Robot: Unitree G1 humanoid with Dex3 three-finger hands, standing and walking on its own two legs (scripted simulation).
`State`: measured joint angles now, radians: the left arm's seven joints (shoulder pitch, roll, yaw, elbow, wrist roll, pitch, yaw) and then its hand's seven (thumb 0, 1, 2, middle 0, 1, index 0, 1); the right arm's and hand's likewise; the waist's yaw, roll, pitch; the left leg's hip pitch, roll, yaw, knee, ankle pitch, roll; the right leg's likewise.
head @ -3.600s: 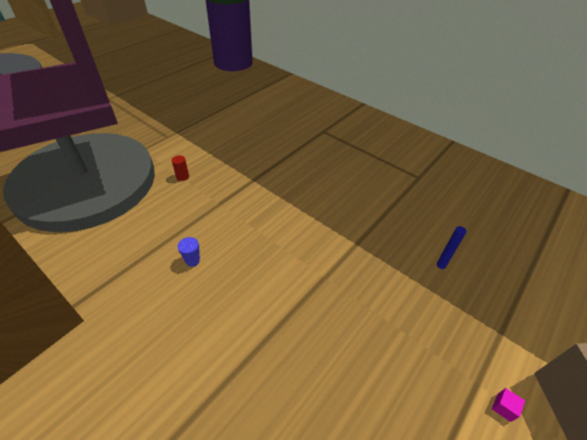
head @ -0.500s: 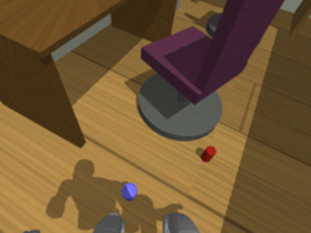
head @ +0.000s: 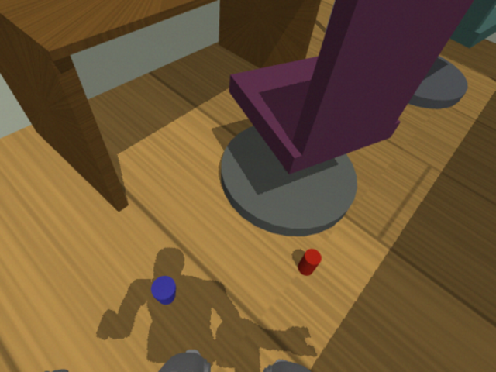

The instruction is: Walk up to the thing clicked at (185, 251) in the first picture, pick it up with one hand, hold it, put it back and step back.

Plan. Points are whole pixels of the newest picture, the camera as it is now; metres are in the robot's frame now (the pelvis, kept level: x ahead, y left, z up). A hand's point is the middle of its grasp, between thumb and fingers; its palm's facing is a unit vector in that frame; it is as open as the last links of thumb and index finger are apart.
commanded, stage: walk up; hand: left
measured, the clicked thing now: (165, 292) +0.44 +0.25 -0.67
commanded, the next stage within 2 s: none
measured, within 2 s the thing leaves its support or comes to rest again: neither
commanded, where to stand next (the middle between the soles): +0.09 -0.05 m, yaw +8 degrees
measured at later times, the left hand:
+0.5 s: hand out of the picture -0.04 +0.18 -0.09, palm faces +0.15 -0.85 -0.51, open 7.4 cm
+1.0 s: hand out of the picture +0.01 +0.20 -0.13, palm faces +0.15 -0.90 -0.42, open 7.4 cm
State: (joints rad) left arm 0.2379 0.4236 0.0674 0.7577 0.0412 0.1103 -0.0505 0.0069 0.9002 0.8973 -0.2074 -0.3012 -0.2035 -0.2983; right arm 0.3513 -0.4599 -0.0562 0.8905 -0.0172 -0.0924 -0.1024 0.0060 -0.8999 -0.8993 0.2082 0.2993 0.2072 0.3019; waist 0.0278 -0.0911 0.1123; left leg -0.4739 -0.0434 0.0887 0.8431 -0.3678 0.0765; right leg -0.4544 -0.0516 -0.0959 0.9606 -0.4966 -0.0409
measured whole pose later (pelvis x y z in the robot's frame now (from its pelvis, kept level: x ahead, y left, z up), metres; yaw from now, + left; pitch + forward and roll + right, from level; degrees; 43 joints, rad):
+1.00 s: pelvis +0.00 -0.08 +0.02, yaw +11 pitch -2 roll +0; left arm 0.23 0.39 0.01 0.96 0.02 -0.04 0.02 0.00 0.90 0.90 -0.21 -0.30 -0.20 -0.30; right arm 0.11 -0.39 -0.04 0.96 0.00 0.04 0.02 0.01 -0.90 -0.90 0.21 0.30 0.21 0.30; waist 0.01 0.02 0.08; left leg -0.35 0.01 0.00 0.77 -0.41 0.03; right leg -0.35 -0.08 -0.03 0.75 -0.37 0.04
